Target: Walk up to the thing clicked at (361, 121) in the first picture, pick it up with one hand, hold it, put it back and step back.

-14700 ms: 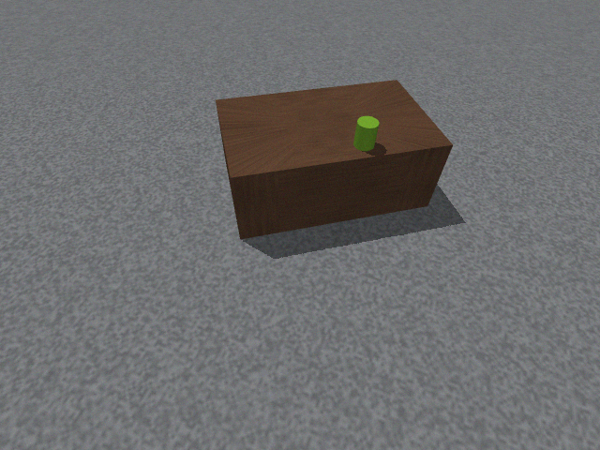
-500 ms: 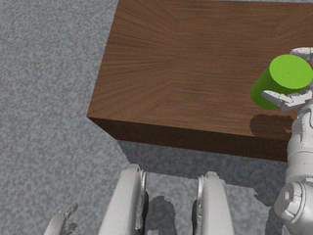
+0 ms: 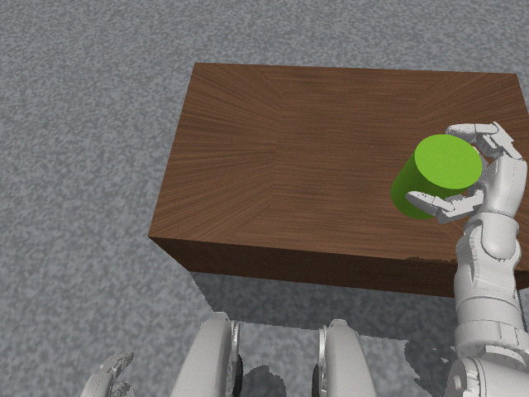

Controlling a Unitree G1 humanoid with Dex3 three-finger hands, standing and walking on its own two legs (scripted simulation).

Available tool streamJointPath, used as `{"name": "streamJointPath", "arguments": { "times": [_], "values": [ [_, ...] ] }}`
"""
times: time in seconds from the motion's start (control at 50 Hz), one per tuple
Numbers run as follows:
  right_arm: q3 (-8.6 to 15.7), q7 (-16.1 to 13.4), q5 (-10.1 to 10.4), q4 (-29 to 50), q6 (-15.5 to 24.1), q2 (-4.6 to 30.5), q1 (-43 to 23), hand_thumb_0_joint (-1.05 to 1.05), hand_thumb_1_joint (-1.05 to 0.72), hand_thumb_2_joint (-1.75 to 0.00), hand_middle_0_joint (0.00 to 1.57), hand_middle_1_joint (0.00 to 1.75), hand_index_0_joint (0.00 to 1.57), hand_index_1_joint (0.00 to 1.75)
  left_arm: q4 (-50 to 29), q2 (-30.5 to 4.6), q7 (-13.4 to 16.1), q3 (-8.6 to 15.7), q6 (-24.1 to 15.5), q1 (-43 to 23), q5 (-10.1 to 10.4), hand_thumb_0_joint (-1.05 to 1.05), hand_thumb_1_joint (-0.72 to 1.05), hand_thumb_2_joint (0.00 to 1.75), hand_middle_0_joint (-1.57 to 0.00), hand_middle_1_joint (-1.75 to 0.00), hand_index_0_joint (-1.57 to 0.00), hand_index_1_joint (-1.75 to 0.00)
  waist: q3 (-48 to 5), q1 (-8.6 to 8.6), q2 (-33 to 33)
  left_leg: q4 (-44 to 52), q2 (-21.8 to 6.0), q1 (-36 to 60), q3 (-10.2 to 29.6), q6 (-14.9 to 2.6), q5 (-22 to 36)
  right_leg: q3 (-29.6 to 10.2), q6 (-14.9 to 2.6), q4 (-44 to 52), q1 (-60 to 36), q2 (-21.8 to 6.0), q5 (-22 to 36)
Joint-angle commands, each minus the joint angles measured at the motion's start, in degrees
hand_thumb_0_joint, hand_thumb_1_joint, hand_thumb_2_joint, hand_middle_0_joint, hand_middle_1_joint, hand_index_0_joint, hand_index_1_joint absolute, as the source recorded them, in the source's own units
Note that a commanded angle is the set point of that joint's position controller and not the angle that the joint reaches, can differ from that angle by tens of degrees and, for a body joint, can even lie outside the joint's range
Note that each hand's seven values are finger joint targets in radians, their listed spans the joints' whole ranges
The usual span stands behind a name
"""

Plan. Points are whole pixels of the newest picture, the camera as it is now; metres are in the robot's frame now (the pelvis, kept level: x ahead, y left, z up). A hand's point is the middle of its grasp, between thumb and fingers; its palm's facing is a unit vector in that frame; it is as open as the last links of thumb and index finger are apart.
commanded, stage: lift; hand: right
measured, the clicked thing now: (431, 179) +0.44 -0.22 +0.01
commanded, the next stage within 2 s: hold in 1.14 s
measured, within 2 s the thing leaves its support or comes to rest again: neither
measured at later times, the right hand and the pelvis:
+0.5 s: hand (463, 167) +0.39 -0.20 +0.12, palm faces +0.28 +0.96 -0.01, open 11.7 cm; pelvis +0.02 +0.01 +0.08, yaw -1 degrees
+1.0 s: hand (469, 160) +0.38 -0.19 +0.15, palm faces +0.28 +0.96 -0.01, open 11.7 cm; pelvis +0.03 +0.01 +0.11, yaw -1 degrees
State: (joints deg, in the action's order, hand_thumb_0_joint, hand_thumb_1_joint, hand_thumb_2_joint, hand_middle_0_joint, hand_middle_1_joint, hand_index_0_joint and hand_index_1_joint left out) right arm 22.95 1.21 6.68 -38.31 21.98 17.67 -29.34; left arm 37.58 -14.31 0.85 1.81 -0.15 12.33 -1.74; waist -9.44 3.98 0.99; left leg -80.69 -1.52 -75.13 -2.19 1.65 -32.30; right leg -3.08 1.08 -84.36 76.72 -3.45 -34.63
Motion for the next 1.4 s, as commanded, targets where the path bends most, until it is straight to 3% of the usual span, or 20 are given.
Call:
{"name": "streamJointPath", "arguments": {
  "times": [0.0, 0.02, 0.08, 0.14, 0.2, 0.24, 0.28, 0.38, 0.4, 0.42, 0.44, 0.52, 0.6, 0.64, 0.68, 0.72, 0.8, 1.06, 1.16, 1.38],
  "values": [
    [0.3, -1.4, 0.6, 18.6, 3.5, 11.5, -14.0, 0.0, 0.0, -1.26, 1.24, 1.4, 1.28, 1.4, -4.7, -10.2, 1.0, 4.0, -1.7, 6.0, 0.6, 0.0, 0.89, 0.9, -0.2, -0.31, -0.21, -0.31, -30.0, -0.86, 6.1, 13.1, 2.0, 21.3, -0.8, -3.26, 18.1, 0.4, -1.3, 15.9, -28.2, 1.5, 20.3],
    [-1.9, -1.5, 0.6, 16.6, 2.9, 8.3, -12.4, 0.0, 0.03, -1.26, 1.23, 1.4, 1.28, 1.4, -4.7, -10.1, 1.0, 4.2, -1.8, 6.1, 0.8, 0.0, 0.89, 0.91, -0.2, -0.31, -0.2, -0.31, -28.4, 0.01, 4.4, 13.9, 2.1, 21.8, -0.9, -3.15, 18.1, 0.2, -1.31, 16.7, -28.2, 1.5, 20.2],
    [-2.8, -2.1, 1.3, 16.8, 2.6, 5.7, -10.8, 0.0, 0.09, -1.26, 1.22, 1.4, 1.27, 1.4, -4.3, -9.2, 1.1, 3.8, -2.3, 5.6, 0.9, 0.0, 0.88, 0.91, -0.21, -0.3, -0.2, -0.31, -23.2, 0.42, 2.7, 16.7, 2.2, 24.0, -1.0, -2.9, 17.4, 0.0, -1.44, 19.7, -27.7, 1.4, 18.2],
    [-2.2, -2.9, 1.0, 18.4, 2.7, 6.9, -9.1, 0.0, 0.09, -1.25, 1.21, 1.4, 1.26, 1.4, -4.5, -9.1, 1.2, 3.8, -2.5, 5.4, 0.9, 0.0, 0.87, 0.92, -0.2, -0.3, -0.2, -0.31, -20.9, -0.41, 2.8, 19.7, 2.3, 26.4, -0.8, -2.9, 15.9, 0.3, -1.46, 22.8, -29.6, 1.3, 16.5],
    [-4.5, -2.9, 0.7, 16.4, 2.7, 4.2, -7.1, 0.0, 0.08, -1.27, 1.22, 1.41, 1.28, 1.41, -5.1, -8.1, 1.1, 2.9, -2.9, 4.3, 0.8, 0.0, 0.88, 0.91, -0.2, -0.3, -0.19, -0.31, -18.1, -0.24, 2.2, 21.9, 2.3, 28.3, -0.9, -2.76, 15.9, 0.5, -1.36, 25.2, -31.1, 1.5, 16.4],
    [-3.5, -3.4, 0.6, 20.9, 3.3, 6.1, -8.1, 0.0, 0.08, -1.26, 1.23, 1.41, 1.28, 1.41, -5.0, -8.9, 1.3, 3.8, -3.1, 4.9, 0.6, 0.0, 0.88, 0.91, -0.2, -0.3, -0.2, -0.31, -19.8, -1.28, 3.8, 23.1, 2.3, 30.5, -0.7, -2.89, 17.3, 1.2, -1.3, 26.1, -34.0, 1.6, 18.2],
    [-5.4, -3.2, 0.9, 18.6, 3.4, 3.0, -5.6, 0.0, 0.09, -1.26, 1.21, 1.4, 1.27, 1.4, -5.3, -7.7, 1.3, 2.9, -3.4, 4.7, 0.6, 0.0, 0.88, 0.91, -0.2, -0.3, -0.19, -0.3, -18.1, -0.61, 1.9, 24.5, 2.4, 32.1, -0.7, -2.68, 17.8, 1.5, -1.39, 26.9, -34.2, 1.7, 18.4],
    [-4.9, -4.5, 0.7, 21.0, 4.5, 3.9, -3.4, 0.0, 0.1, -1.28, 1.23, 1.43, 1.28, 1.43, -5.2, -7.4, 1.5, 2.8, -3.4, 4.3, 0.3, 0.0, 0.88, 0.91, -0.19, -0.3, -0.19, -0.3, -18.2, -2.14, 2.4, 27.4, 2.1, 37.9, 0.1, -2.32, 19.7, 2.6, -1.4, 29.1, -36.0, 2.0, 19.3],
    [-6.1, -4.5, 0.8, 20.0, 4.6, 2.1, -3.0, 0.0, 0.09, -1.27, 1.22, 1.42, 1.28, 1.42, -5.4, -7.0, 1.5, 2.4, -3.5, 4.0, 0.4, 0.0, 0.89, 0.91, -0.19, -0.3, -0.19, -0.3, -17.1, -1.17, 1.3, 27.8, 2.4, 36.9, -0.3, -2.33, 19.5, 2.2, -1.36, 29.9, -37.1, 1.8, 19.5],
    [-5.5, -4.8, 0.7, 22.4, 4.8, 3.3, -3.3, 0.0, 0.08, -1.29, 1.23, 1.43, 1.29, 1.43, -5.3, -7.6, 1.5, 3.0, -3.4, 4.1, 0.3, 0.0, 0.88, 0.91, -0.19, -0.3, -0.19, -0.3, -17.0, -2.18, 2.8, 28.3, 2.3, 38.0, -0.3, -2.43, 19.0, 2.3, -1.19, 30.8, -37.7, 1.9, 19.1],
    [-6.5, -4.7, 0.5, 19.7, 4.8, 1.9, -2.5, 0.0, 0.08, -1.28, 1.23, 1.43, 1.28, 1.43, -5.8, -6.5, 1.6, 2.1, -3.4, 3.5, 0.4, 0.0, 0.89, 0.91, -0.19, -0.3, -0.19, -0.3, -16.2, -0.85, 0.9, 29.4, 2.4, 38.1, 0.0, -2.15, 18.9, 2.5, -1.52, 30.8, -37.6, 1.9, 18.3],
    [-6.6, -5.1, 0.7, 23.9, 5.4, 2.9, -3.1, 0.0, 0.1, -1.28, 1.22, 1.43, 1.28, 1.43, -5.0, -7.4, 2.1, 3.1, -3.4, 4.1, 0.2, 0.0, 0.89, 0.91, -0.19, -0.3, -0.19, -0.3, -15.9, -1.84, 2.1, 30.8, 2.0, 41.3, 0.4, -2.11, 20.5, 3.0, -1.39, 32.2, -39.6, 2.1, 19.6],
    [-8.0, -4.8, 0.9, 19.6, 4.6, -0.1, 1.0, 0.0, 0.12, -1.27, 1.21, 1.42, 1.27, 1.42, -5.2, -6.3, 2.0, 2.3, -3.4, 3.5, 0.4, 0.0, 0.9, 0.9, -0.19, -0.3, -0.19, -0.3, -12.8, -1.0, 0.0, 32.0, 2.2, 41.3, -0.2, -1.97, 22.2, 2.7, -1.43, 33.7, -40.4, 1.9, 21.6],
    [-6.6, -5.1, 0.7, 23.0, 5.0, 2.6, -0.7, 0.0, 0.09, -1.26, 1.22, 1.41, 1.27, 1.41, -4.5, -7.4, 2.2, 3.2, -3.0, 4.4, 0.4, 0.0, 0.9, 0.9, -0.19, -0.3, -0.19, -0.3, -14.7, -2.08, 1.2, 32.5, 2.0, 43.6, -0.1, -2.1, 23.6, 2.8, -1.22, 34.4, -43.3, 1.9, 23.5],
    [-8.8, -4.7, 0.9, 17.8, 4.2, -1.4, 3.4, 0.0, 0.1, -1.26, 1.21, 1.4, 1.26, 1.4, -5.6, -5.9, 2.0, 2.0, -3.2, 3.2, 0.5, 0.0, 0.9, 0.9, -0.19, -0.31, -0.19, -0.3, -11.7, -1.33, -2.0, 33.5, 2.1, 43.4, -0.1, -1.87, 22.5, 2.9, -1.51, 35.0, -41.5, 1.9, 22.0],
    [-7.7, -5.2, 0.9, 24.2, 5.1, 1.2, -0.6, 0.0, 0.09, -1.25, 1.2, 1.39, 1.26, 1.39, -5.2, -7.0, 2.2, 3.1, -3.1, 3.5, 0.4, 0.0, 0.9, 0.9, -0.19, -0.3, -0.19, -0.3, -13.4, -2.07, 1.6, 33.9, 1.9, 44.3, 0.1, -2.11, 22.2, 3.1, -1.19, 35.9, -44.0, 1.9, 21.9],
    [-8.4, -5.3, 1.0, 21.8, 5.0, -0.2, 2.2, 0.0, 0.09, -1.24, 1.19, 1.38, 1.24, 1.38, -6.2, -5.7, 2.1, 1.9, -3.3, 1.7, 0.5, 0.0, 0.91, 0.9, -0.19, -0.31, -0.19, -0.3, -11.2, -2.11, -0.2, 35.3, 2.1, 44.6, -0.2, -1.88, 19.8, 3.0, -1.38, 37.3, -43.1, 1.9, 19.3],
    [-10.6, -5.9, 1.0, 24.5, 4.7, -2.1, 3.9, 0.0, 0.1, -1.25, 1.19, 1.39, 1.25, 1.39, -5.5, -5.7, 3.0, 1.9, -2.8, 2.0, 0.4, 0.0, 0.9, 0.9, -0.19, -0.31, -0.2, -0.3, -11.2, -1.87, -0.4, 37.1, 1.7, 48.9, 0.0, -1.61, 26.5, 3.4, -1.24, 38.9, -48.0, 2.1, 26.0],
    [-10.1, -5.9, 0.8, 24.6, 4.0, -1.6, 4.4, 0.0, 0.09, -1.24, 1.18, 1.37, 1.23, 1.37, -6.0, -5.6, 2.8, 1.9, -2.6, 0.9, 0.5, 0.0, 0.91, 0.9, -0.2, -0.31, -0.2, -0.31, -8.7, -2.55, -0.3, 38.1, 1.8, 48.5, -0.3, -1.7, 24.3, 3.3, -1.15, 40.5, -47.8, 1.9, 24.3],
    [-10.7, -6.4, 0.6, 28.5, 4.5, -1.4, 4.4, 0.0, 0.08, -1.24, 1.2, 1.38, 1.25, 1.38, -6.0, -5.8, 2.8, 2.2, -2.3, 0.9, 0.4, 0.0, 0.9, 0.9, -0.2, -0.31, -0.2, -0.31, -11.2, -3.34, 1.5, 38.7, 1.6, 51.9, -0.2, -1.76, 27.8, 3.5, -0.72, 41.4, -52.0, 2.1, 28.6]
  ]
}}
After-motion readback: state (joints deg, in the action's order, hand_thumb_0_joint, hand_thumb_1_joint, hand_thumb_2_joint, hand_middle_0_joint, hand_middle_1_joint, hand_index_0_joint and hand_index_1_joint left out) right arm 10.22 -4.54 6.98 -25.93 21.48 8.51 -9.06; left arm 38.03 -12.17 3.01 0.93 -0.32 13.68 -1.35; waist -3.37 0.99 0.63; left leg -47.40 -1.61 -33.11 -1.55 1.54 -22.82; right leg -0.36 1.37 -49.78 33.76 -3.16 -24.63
